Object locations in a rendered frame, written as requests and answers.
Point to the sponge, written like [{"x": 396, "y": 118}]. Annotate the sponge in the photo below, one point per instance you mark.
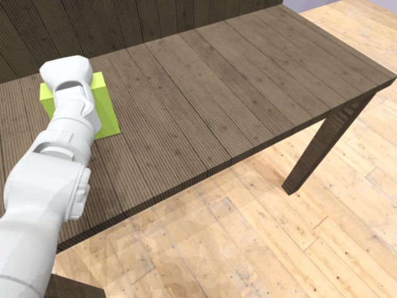
[{"x": 104, "y": 106}]

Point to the robot left hand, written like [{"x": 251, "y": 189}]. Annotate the robot left hand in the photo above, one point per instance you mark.
[{"x": 68, "y": 67}]

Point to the robot left upper arm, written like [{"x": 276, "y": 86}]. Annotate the robot left upper arm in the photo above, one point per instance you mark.
[{"x": 47, "y": 191}]

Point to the table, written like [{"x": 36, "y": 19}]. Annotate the table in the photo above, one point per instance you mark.
[{"x": 196, "y": 86}]

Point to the left robot forearm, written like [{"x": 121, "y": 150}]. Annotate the left robot forearm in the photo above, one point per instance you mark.
[{"x": 71, "y": 131}]

